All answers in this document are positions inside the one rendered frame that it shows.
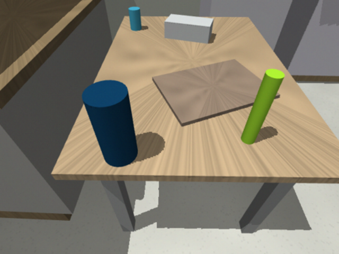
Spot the table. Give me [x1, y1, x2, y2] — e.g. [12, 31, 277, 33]
[51, 16, 339, 233]

